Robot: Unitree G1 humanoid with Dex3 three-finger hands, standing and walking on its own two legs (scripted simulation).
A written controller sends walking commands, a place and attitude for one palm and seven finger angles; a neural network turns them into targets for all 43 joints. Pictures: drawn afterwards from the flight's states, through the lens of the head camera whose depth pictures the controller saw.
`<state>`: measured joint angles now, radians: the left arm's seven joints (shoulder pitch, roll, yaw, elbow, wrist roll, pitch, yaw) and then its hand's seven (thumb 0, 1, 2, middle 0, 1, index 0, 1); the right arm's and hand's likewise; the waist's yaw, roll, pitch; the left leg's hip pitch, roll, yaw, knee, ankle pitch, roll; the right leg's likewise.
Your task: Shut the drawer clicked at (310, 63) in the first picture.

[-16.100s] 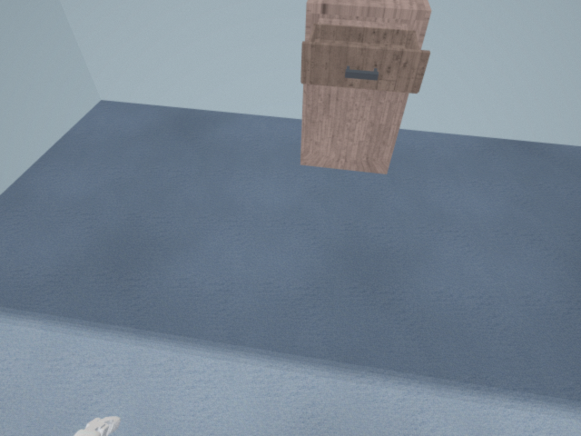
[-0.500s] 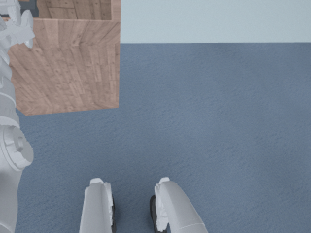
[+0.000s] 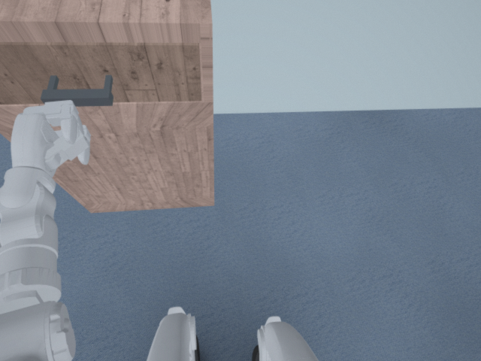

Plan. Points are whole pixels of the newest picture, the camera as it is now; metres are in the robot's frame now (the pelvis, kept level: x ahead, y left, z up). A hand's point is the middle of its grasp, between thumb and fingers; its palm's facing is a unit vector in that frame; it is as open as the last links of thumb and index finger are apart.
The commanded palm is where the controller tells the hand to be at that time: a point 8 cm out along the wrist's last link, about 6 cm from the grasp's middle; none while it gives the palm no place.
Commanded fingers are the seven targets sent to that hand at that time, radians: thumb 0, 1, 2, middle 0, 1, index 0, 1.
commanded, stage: draw the hand back to the body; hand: left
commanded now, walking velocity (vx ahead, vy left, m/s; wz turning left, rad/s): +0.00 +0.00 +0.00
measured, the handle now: (80, 89) +0.58 +0.27 +0.02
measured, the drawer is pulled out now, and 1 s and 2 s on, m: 0.00 0.00 0.00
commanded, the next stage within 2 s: step back with the hand held close in 1.16 s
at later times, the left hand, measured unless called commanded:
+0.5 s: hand (3, 216) +0.30 +0.24 +0.15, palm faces +0.27 -0.93 -0.25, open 3.3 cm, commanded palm +0.25 +0.29 +0.17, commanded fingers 0.00 0.90 0.90 -1.40 -1.60 -1.40 -1.60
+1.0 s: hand out of the picture +0.19 +0.24 +0.26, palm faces +0.43 -0.81 -0.39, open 3.3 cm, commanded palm +0.13 +0.28 +0.27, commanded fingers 0.00 0.90 0.90 -1.40 -1.60 -1.40 -1.60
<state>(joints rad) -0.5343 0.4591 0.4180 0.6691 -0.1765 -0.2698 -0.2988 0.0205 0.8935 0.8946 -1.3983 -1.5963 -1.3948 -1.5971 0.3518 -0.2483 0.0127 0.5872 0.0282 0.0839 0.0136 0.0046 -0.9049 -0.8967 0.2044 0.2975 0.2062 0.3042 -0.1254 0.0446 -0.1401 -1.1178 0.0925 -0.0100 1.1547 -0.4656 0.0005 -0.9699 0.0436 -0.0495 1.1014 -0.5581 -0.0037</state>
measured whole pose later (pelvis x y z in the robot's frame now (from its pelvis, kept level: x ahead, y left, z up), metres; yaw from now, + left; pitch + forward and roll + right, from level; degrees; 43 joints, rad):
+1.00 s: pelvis +0.02 -0.01 +0.09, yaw +3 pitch -3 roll +0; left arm 0.55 0.35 0.29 -0.48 -0.10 -0.09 0.10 0.02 0.89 0.90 -1.40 -1.60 -1.40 -1.60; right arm 0.21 -0.24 0.03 0.58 0.02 -0.07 -0.08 0.01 -0.90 -0.90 0.20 0.30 0.21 0.30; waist 0.05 0.07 -0.01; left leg -0.19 0.03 0.02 0.47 -0.23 -0.01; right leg -0.05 0.00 -0.04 0.43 -0.32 -0.01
